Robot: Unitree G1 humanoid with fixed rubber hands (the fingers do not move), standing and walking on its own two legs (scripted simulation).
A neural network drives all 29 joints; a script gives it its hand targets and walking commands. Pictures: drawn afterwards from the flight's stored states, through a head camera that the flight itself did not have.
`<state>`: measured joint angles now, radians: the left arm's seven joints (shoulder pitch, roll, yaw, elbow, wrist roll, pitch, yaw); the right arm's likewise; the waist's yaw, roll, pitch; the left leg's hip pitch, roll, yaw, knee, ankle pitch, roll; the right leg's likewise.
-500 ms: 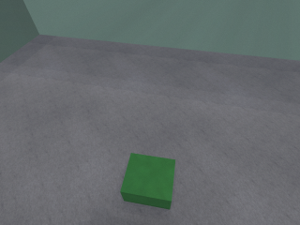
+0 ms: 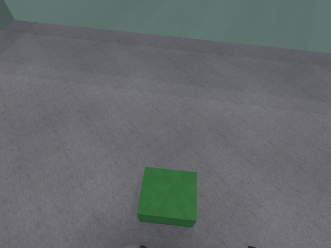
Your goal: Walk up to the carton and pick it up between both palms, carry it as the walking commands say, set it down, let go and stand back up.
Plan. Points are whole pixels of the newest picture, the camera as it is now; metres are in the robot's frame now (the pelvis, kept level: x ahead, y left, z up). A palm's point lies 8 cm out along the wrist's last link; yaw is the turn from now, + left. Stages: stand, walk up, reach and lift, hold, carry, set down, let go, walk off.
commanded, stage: walk up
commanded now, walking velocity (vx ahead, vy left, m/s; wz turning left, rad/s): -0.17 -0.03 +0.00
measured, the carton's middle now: (168, 196) +0.44 +0.00 -0.68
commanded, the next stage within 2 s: stand in 0.98 s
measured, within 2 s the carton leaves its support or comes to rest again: neither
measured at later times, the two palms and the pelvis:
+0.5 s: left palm out of the picture -0.03 +0.22 -0.14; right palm out of the picture -0.03 -0.25 -0.14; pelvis -0.04 -0.01 +0.01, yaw +1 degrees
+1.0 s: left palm out of the picture -0.07 +0.22 -0.14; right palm out of the picture -0.07 -0.19 -0.13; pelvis -0.04 +0.02 +0.01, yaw +1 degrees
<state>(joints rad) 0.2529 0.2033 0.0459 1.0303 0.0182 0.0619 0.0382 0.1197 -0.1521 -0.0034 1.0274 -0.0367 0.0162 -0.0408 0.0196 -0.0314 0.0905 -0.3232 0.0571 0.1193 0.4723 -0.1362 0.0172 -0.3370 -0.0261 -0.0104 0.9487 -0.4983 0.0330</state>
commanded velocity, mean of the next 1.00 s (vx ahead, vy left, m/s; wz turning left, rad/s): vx -0.04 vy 0.00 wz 0.00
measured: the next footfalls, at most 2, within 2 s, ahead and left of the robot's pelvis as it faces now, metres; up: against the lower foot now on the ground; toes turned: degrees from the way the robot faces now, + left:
right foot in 0.14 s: +0.01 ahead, -0.12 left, +0.00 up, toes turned +10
left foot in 0.46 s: -0.05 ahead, +0.11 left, +0.00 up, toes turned +5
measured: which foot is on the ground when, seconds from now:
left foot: down 0.00-0.14, up 0.16-0.44, down 0.46-1.00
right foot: up 0.00-0.12, down 0.14-1.00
